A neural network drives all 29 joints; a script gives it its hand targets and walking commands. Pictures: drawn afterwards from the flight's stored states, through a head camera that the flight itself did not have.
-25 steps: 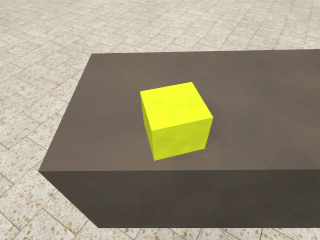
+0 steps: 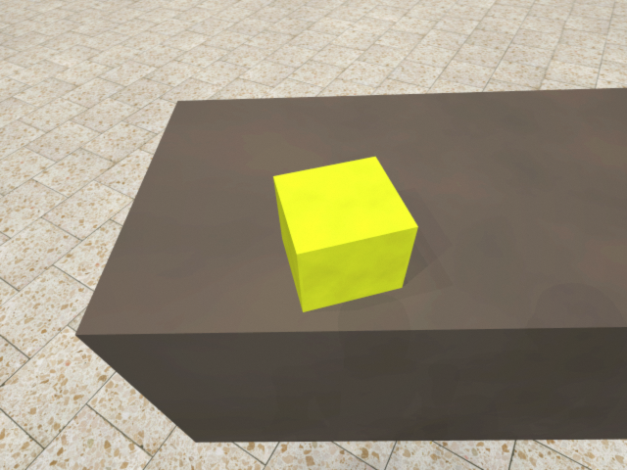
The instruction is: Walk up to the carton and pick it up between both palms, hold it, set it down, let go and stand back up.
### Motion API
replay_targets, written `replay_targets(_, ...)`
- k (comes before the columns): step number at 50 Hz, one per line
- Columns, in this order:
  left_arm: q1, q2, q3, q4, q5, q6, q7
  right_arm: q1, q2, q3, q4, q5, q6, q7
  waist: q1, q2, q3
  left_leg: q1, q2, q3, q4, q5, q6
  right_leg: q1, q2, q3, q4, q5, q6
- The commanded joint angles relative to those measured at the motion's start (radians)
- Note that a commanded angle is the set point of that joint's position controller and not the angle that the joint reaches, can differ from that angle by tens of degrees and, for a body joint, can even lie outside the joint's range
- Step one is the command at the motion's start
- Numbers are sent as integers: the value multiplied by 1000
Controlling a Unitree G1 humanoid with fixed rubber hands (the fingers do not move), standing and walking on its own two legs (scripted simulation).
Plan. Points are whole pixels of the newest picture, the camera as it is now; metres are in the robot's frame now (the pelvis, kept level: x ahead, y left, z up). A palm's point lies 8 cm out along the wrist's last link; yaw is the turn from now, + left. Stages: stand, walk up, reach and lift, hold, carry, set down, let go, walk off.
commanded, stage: stand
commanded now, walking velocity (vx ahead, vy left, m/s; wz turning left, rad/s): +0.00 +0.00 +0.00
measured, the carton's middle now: (339, 233) +0.46 -0.01 +0.01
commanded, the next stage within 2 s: none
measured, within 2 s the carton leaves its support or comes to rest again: neither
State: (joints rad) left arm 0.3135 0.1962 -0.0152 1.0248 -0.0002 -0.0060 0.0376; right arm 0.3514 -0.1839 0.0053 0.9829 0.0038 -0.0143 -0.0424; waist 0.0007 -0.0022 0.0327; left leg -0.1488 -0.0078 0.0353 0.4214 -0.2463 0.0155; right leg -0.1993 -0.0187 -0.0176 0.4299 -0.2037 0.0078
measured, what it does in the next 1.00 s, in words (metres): stands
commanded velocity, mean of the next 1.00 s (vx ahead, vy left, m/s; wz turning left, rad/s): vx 0.00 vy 0.00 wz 0.00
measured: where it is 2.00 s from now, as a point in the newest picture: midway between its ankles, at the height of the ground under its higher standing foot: outside the picture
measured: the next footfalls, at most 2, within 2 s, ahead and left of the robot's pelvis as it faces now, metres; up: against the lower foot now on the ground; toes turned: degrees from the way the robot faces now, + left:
none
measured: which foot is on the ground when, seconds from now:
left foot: down 0.00-1.00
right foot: down 0.00-1.00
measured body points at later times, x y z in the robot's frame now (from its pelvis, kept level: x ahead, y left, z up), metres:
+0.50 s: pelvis +0.00 +0.00 +0.00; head +0.01 +0.00 +0.45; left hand +0.00 +0.24 -0.15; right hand +0.00 -0.23 -0.15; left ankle -0.01 +0.11 -0.74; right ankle +0.02 -0.12 -0.74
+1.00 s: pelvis +0.01 +0.00 +0.00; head +0.02 +0.00 +0.45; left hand +0.00 +0.24 -0.15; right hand +0.01 -0.23 -0.15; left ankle -0.01 +0.11 -0.74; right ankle +0.02 -0.12 -0.74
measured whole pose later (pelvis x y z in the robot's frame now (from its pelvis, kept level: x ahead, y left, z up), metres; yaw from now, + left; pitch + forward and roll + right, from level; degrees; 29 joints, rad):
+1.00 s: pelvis +0.01 +0.00 +0.00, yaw +0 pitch -1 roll +0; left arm 0.32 0.18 -0.01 1.06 0.00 -0.01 0.04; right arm 0.34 -0.17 0.01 1.02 0.00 -0.02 -0.05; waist 0.01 0.00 0.04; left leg -0.13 -0.01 0.03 0.40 -0.25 0.02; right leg -0.19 -0.03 -0.02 0.41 -0.21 0.01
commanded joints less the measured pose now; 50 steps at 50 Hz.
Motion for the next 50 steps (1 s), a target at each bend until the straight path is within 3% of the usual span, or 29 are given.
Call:
replay_targets(1, 69, 120, 27, -25, 1, -12, 5, 81, -118, -25, -23, 1, -14, -5, 1, -5, 46, -63, 108, -115, -92, 75, 8, 14, -85, 101, -85, 69, -18)
replay_targets(4, 80, 107, 22, -25, 0, -9, 7, 69, -107, -21, -20, 3, -13, -5, 2, 24, 55, -69, 106, -106, -100, 53, 7, -6, -88, 106, -89, 47, -17)
replay_targets(6, 69, 112, 22, -25, 2, -11, 8, 76, -111, -22, -17, 1, -13, -4, -3, 4, 58, -74, 103, -115, -99, 49, 3, -3, -84, 100, -90, 47, -13)
replay_targets(15, 77, 103, 21, -11, 3, -15, 9, 80, -109, -22, -6, 3, -15, -7, 1, 18, 57, -58, 108, -113, -103, 86, 3, -6, -84, 92, -85, 80, -10)
replay_targets(17, 75, 105, 24, -8, 5, -14, 11, 82, -111, -21, -7, 1, -15, -7, -2, -14, 52, -58, 110, -118, -104, 75, 3, 4, -85, 91, -86, 73, -14)
replay_targets(19, 82, 113, 27, -10, 1, -12, 10, 81, -113, -23, -6, -1, -13, -7, 5, 9, 35, -52, 108, -120, -108, 68, 5, 18, -90, 95, -86, 60, -15)
replay_targets(21, 79, 107, 25, -11, -1, -12, 9, 76, -105, -23, -4, -2, -12, -7, 6, -18, 57, -54, 105, -114, -106, 70, 3, -5, -87, 95, -91, 53, -13)
replay_targets(32, 86, 102, 22, 0, 4, -13, 12, 64, -104, -17, 6, -1, -14, -8, 4, 17, 48, -38, 111, -107, -101, 103, 6, -2, -87, 88, -82, 93, -6)
replay_targets(33, 76, 112, 23, -5, 2, -14, 12, 70, -97, -14, 3, 0, -15, -8, -1, -10, 46, -36, 113, -113, -101, 117, 6, -6, -85, 91, -82, 101, -8)
replay_targets(38, 94, 93, 23, 12, 6, -13, 11, 66, -101, -19, 9, -1, -12, -11, 7, 39, 50, -44, 110, -116, -110, 87, 5, 12, -92, 103, -86, 90, -11)
replay_targets(41, 76, 91, 23, 12, 1, -14, 12, 66, -100, -22, 14, -2, -15, -10, -2, -12, 62, -54, 112, -123, -112, 109, 2, 7, -90, 94, -83, 102, -9)
replay_targets(46, 82, 82, 20, 6, 2, -15, 12, 67, -104, -20, 15, -1, -15, -12, 4, 11, 55, -36, 111, -115, -101, 118, 2, 8, -87, 93, -89, 112, -8)
replay_targets(50, 73, 95, 25, 9, 2, -16, 14, 77, -95, -20, 17, -1, -15, -10, -3, -20, 37, -26, 111, -112, -103, 143, 1, 16, -89, 85, -83, 120, -14)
